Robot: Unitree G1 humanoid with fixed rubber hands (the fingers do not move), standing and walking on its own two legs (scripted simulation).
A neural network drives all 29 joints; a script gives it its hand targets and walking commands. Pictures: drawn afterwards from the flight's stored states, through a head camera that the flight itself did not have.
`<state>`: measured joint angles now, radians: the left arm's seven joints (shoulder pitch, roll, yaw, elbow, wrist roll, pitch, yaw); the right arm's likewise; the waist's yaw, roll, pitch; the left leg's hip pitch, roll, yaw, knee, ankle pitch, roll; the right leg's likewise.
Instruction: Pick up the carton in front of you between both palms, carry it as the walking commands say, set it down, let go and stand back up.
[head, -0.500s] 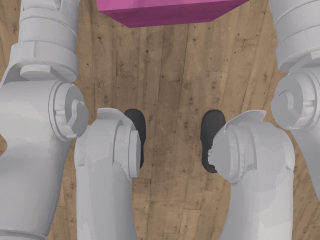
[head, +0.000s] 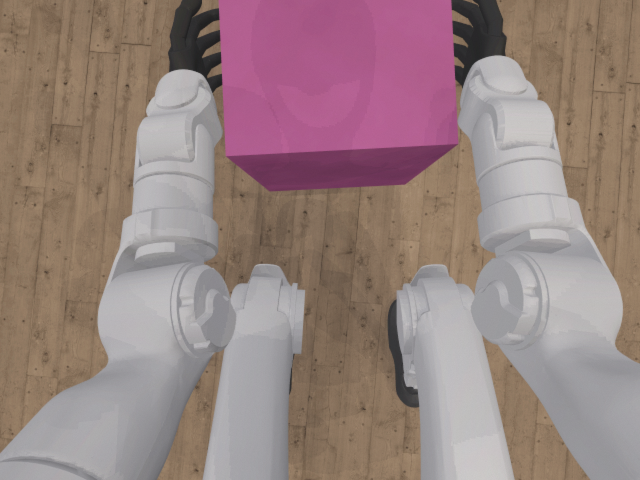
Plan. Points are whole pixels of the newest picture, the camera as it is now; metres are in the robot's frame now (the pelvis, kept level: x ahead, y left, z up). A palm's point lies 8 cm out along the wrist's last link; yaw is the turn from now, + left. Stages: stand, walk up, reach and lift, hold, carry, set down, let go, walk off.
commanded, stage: reach and lift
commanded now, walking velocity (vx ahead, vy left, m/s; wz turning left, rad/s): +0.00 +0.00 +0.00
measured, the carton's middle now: (334, 92) +0.54 +0.02 -0.15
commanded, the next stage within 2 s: none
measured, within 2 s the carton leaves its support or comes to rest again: neither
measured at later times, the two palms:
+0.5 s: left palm (131, 44) +0.49 +0.16 +0.07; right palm (575, 28) +0.50 -0.14 +0.07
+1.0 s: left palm out of the picture +0.43 +0.16 +0.22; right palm out of the picture +0.44 -0.14 +0.22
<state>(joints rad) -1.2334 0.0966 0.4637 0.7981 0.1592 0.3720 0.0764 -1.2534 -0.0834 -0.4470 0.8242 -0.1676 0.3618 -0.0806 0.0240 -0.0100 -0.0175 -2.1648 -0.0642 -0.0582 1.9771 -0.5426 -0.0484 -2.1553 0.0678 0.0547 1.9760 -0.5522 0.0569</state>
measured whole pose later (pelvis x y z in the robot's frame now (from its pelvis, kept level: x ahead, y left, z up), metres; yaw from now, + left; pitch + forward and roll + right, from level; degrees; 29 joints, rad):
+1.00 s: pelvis +0.06 +0.00 +0.25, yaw +0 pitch +26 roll +0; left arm -0.58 -0.12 0.42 0.55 0.24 0.40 0.01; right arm -0.58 0.13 -0.40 0.55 -0.25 0.40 -0.02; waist 0.01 -0.01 -0.20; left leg -1.14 -0.03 -0.06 1.09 -0.40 -0.02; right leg -1.14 0.04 0.07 1.10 -0.41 0.02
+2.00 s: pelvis +0.09 +0.00 +0.34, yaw +1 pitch -4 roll +0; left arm -0.32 -0.17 0.30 0.35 0.30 0.62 -0.02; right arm -0.32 0.17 -0.29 0.34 -0.30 0.62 0.03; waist 0.00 0.00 0.03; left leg -0.15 -0.01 -0.07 0.43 -0.20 -0.01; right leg -0.15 0.01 0.07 0.43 -0.21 0.01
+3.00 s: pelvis +0.08 +0.00 +0.35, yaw +1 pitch -8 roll +0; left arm -0.29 -0.16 0.24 0.22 0.28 0.75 -0.01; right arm -0.28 0.16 -0.23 0.22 -0.27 0.75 0.02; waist 0.00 0.00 0.05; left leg -0.06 -0.01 -0.07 0.38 -0.18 -0.01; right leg -0.05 0.01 0.07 0.38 -0.19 0.01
